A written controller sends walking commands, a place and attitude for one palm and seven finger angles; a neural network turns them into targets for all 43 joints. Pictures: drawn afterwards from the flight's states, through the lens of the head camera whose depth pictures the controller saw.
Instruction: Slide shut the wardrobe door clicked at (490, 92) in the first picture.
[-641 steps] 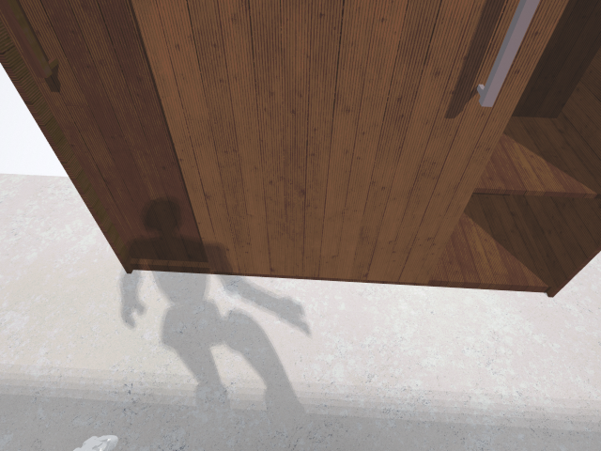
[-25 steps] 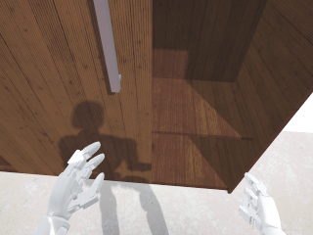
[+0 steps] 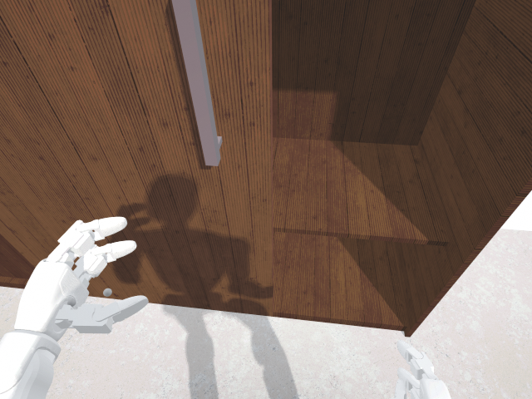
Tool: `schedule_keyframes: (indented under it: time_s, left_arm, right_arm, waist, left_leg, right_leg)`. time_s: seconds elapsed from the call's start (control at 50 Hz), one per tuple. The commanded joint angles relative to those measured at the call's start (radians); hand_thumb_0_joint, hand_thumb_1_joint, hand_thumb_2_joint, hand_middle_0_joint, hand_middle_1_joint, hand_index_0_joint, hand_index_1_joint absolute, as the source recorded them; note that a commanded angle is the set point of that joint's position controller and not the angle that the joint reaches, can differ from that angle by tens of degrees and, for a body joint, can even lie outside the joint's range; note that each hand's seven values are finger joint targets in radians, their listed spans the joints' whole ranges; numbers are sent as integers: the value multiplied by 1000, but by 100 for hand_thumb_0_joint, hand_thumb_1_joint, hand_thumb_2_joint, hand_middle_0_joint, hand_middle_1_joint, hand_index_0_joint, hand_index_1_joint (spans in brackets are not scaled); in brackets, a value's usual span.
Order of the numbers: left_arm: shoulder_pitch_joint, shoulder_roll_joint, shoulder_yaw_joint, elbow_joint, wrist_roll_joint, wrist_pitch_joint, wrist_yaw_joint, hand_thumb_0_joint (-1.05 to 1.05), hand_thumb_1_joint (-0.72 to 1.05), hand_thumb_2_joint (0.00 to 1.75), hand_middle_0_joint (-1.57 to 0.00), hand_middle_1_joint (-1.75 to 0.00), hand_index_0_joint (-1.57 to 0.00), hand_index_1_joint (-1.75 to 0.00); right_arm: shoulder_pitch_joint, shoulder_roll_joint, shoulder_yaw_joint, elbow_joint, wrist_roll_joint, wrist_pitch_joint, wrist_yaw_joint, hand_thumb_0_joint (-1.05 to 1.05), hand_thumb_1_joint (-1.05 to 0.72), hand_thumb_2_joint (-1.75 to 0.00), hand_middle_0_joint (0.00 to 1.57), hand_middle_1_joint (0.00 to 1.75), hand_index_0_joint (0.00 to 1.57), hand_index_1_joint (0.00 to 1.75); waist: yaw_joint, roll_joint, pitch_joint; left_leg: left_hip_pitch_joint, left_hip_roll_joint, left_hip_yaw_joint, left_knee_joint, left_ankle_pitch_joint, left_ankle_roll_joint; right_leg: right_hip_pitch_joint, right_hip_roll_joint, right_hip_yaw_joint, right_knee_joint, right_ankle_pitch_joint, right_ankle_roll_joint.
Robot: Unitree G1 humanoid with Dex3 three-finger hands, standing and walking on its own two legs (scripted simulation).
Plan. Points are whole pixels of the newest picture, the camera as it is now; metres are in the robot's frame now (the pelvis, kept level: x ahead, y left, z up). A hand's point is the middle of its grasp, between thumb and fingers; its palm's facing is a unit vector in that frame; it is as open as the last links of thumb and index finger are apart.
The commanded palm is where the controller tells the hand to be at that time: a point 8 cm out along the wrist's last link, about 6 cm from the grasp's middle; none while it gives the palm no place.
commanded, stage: raise the hand with hooked fingers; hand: left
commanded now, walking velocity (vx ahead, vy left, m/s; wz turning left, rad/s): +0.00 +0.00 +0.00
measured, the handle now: (203, 76) +0.52 +0.13 +0.25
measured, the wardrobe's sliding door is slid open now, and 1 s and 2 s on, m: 0.49 0.49 0.49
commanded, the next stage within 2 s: move the hooked fingers beside the handle in 1.24 s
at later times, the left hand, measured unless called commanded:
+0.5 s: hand (38, 225) +0.25 +0.27 +0.21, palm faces +0.04 -0.99 -0.15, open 13.8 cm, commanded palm +0.23 +0.31 +0.21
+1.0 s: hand (28, 179) +0.29 +0.27 +0.25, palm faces +0.02 -0.99 -0.15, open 14.0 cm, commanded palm +0.25 +0.32 +0.25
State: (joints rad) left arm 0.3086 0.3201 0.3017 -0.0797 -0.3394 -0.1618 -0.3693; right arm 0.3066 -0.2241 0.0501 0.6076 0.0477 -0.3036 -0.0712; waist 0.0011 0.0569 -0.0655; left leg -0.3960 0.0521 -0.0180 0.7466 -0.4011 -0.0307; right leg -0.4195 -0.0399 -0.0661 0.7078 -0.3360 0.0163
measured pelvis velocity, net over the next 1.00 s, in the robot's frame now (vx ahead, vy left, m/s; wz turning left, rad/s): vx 0.01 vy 0.00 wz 0.00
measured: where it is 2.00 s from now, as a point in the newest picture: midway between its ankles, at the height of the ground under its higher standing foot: outside the picture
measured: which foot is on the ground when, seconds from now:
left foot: down 0.00-1.00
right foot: down 0.00-1.00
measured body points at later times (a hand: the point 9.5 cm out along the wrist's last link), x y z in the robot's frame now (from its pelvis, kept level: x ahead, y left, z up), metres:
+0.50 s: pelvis +0.01 +0.00 +0.02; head -0.02 -0.02 +0.47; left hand +0.24 +0.32 +0.22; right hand +0.21 -0.21 -0.03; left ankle -0.01 +0.14 -0.71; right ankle +0.02 -0.13 -0.71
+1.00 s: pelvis +0.01 +0.00 +0.03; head -0.01 -0.03 +0.47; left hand +0.28 +0.33 +0.25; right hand +0.20 -0.24 -0.05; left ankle -0.01 +0.14 -0.71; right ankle +0.02 -0.13 -0.71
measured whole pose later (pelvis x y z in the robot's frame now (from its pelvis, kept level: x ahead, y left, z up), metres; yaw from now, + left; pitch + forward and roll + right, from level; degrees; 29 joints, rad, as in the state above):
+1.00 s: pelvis +0.01 +0.00 +0.03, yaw +0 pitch -1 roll +0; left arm -0.14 0.52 0.53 0.09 -0.36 0.21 -0.53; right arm 0.23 -0.30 0.06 0.62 0.09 -0.26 -0.08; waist 0.05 0.08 -0.04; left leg -0.15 0.05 -0.01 0.45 -0.28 -0.03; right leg -0.19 -0.04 -0.07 0.44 -0.23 0.01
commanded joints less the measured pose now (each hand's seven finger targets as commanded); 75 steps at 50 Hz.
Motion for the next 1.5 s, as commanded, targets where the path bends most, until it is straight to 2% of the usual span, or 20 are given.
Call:
schedule_keyframes:
  time_s: [0.0, 0.08, 0.18, 0.26, 0.28, 0.34, 0.38, 0.42, 0.58, 0.68, 0.72, 0.8, 0.94, 0.98, 1.04, 1.1, 1.24, 1.3, 1.36, 1.48]
  left_arm:
    - [-128, 173, 103, -218, -24, -42, -6, 0, -13, 46, -27, -96, -27, -96]
    - [-211, 220, 146, -224, -25, -7, -8, 0, -22, 42, -28, -102, -28, -102]
    - [-340, 260, 174, -248, -28, 23, -14, 0, -34, 37, -29, -110, -29, -110]
    - [-389, 280, 192, -155, -32, 78, -42, 0, -43, 33, -29, -115, -29, -115]
    - [-418, 282, 191, -163, -38, 89, -52, 0, -45, 32, -30, -117, -30, -117]
    - [-466, 314, 210, -177, -30, 132, -70, 0, -50, 30, -30, -120, -30, -120]
    - [-501, 338, 234, -159, -39, 158, -78, 0, -50, 30, -30, -120, -30, -120]
    - [-528, 368, 261, -138, -41, 180, -89, 0, -50, 30, -30, -120, -30, -120]
    - [-710, 442, 287, -92, -37, 249, -122, 0, -50, 30, -30, -120, -30, -120]
    - [-769, 514, 338, -27, -39, 284, -146, 0, -50, 30, -30, -120, -30, -120]
    - [-817, 546, 350, -28, -35, 297, -155, 0, -50, 30, -30, -120, -30, -120]
    - [-711, 482, 312, 89, -50, 329, -181, 0, -50, 30, -30, -120, -30, -120]
    - [-764, 539, 372, -83, -49, 293, -151, 0, -50, 30, -30, -120, -30, -120]
    - [-773, 539, 378, -110, -45, 276, -132, 0, -50, 30, -30, -120, -30, -120]
    - [-756, 532, 379, -83, -40, 279, -124, 0, -50, 30, -30, -120, -30, -120]
    - [-755, 498, 338, -22, -37, 304, -129, 0, -50, 30, -30, -120, -30, -120]
    - [-763, 513, 346, -58, -39, 309, -152, 0, -50, 30, -30, -120, -30, -120]
    - [-746, 508, 349, -11, -46, 311, -150, 0, -50, 30, -30, -120, -30, -120]
    - [-812, 454, 279, -5, -39, 310, -144, 0, -50, 30, -30, -120, -30, -120]
    - [-948, 474, 256, 49, 1, 293, -112, 0, -50, 30, -30, -120, -30, -120]
  right_arm:
    - [-137, -148, -63, -174, 12, -100, -10, 0, -90, -90, 20, 30, 20, 30]
    - [-139, -157, -60, -159, 16, -113, -24, 0, -90, -90, 20, 30, 20, 30]
    - [-150, -155, -50, -144, 16, -122, -35, 0, -90, -90, 20, 30, 20, 30]
    - [-151, -158, -39, -132, 17, -110, -38, 0, -90, -90, 20, 30, 20, 30]
    - [-161, -159, -38, -133, 20, -108, -36, 0, -90, -90, 20, 30, 20, 30]
    - [-171, -158, -32, -142, 20, -99, -33, 0, -90, -90, 20, 30, 20, 30]
    - [-175, -154, -25, -138, 20, -87, -30, 0, -90, -90, 20, 30, 20, 30]
    - [-180, -157, -24, -138, 22, -77, -31, 0, -90, -90, 20, 30, 20, 30]
    - [-207, -157, -13, -137, 30, -45, -32, 0, -90, -90, 20, 30, 20, 30]
    - [-215, -167, -14, -135, 35, -34, -28, 0, -90, -90, 20, 30, 20, 30]
    - [-220, -170, -16, -142, 36, -33, -27, 0, -90, -90, 20, 30, 20, 30]
    - [-213, -181, -24, -141, 45, -21, -14, 0, -90, -90, 20, 30, 20, 30]
    - [-225, -171, -31, -164, 38, -21, -11, 0, -90, -90, 20, 30, 20, 30]
    - [-224, -166, -28, -155, 35, -23, -15, 0, -90, -90, 20, 30, 20, 30]
    - [-215, -168, -29, -146, 34, -27, -22, 0, -90, -90, 20, 30, 20, 30]
    - [-211, -170, -28, -136, 40, -23, -25, 0, -90, -90, 20, 30, 20, 30]
    - [-221, -168, -28, -147, 38, -21, -22, 0, -90, -90, 20, 30, 20, 30]
    - [-219, -170, -25, -136, 38, -14, -19, 0, -90, -90, 20, 30, 20, 30]
    - [-219, -163, -22, -129, 41, -9, -21, 0, -90, -90, 20, 30, 20, 30]
    - [-215, -168, -24, -121, 38, -10, -34, 0, -90, -90, 20, 30, 20, 30]
  waist:
    - [31, -16, -103]
    - [35, -21, -86]
    - [39, 57, -85]
    - [41, 13, -37]
    - [39, 32, -33]
    - [45, 48, -82]
    - [48, 56, -69]
    - [47, 13, -88]
    - [43, 51, -89]
    - [50, 11, -102]
    - [54, 40, -133]
    - [53, -40, -83]
    - [59, 32, -176]
    - [57, 67, -156]
    - [55, 55, -152]
    - [45, 32, -90]
    - [49, 22, -174]
    - [48, 0, -125]
    - [32, 6, -95]
    - [26, 30, -124]
  left_leg:
    - [31, -58, 16, -171, 217, 43]
    - [76, -58, 10, -213, 227, 46]
    - [149, -60, 4, -261, 254, 43]
    - [157, -60, 5, -290, 256, 42]
    - [165, -61, 6, -296, 260, 43]
    - [202, -60, 5, -307, 312, 43]
    - [206, -63, 5, -315, 320, 41]
    - [222, -61, 7, -318, 335, 45]
    - [252, -68, 4, -345, 327, 45]
    - [254, -71, 3, -352, 336, 50]
    - [275, -74, 4, -352, 350, 51]
    - [240, -72, 12, -349, 324, 51]
    - [287, -75, 19, -338, 384, 53]
    - [281, -74, 23, -342, 379, 51]
    - [286, -71, 23, -347, 389, 51]
    - [267, -67, 25, -354, 354, 51]
    - [306, -72, 20, -335, 425, 55]
    - [279, -69, 18, -343, 397, 52]
    - [271, -66, 19, -350, 356, 48]
    - [279, -67, 11, -352, 331, 49]
  right_leg:
    - [142, 40, -15, -148, 152, -15]
    - [176, 42, -20, -183, 159, -17]
    - [215, 46, -26, -218, 188, -23]
    - [231, 52, -26, -251, 209, -23]
    - [232, 52, -25, -256, 220, -22]
    - [261, 50, -29, -255, 272, -23]
    - [272, 52, -27, -273, 287, -26]
    - [279, 53, -28, -278, 302, -22]
    - [284, 51, -24, -312, 287, -24]
    - [300, 48, -22, -324, 295, -22]
    - [303, 45, -20, -322, 308, -24]
    - [280, 44, -17, -325, 293, -18]
    - [314, 43, -16, -306, 343, -18]
    - [314, 44, -17, -311, 333, -20]
    - [312, 43, -23, -307, 351, -19]
    - [283, 45, -22, -321, 318, -16]
    - [318, 44, -21, -303, 405, -17]
    - [298, 47, -24, -313, 376, -16]
    - [271, 44, -24, -321, 321, -16]
    - [272, 42, -17, -324, 287, -19]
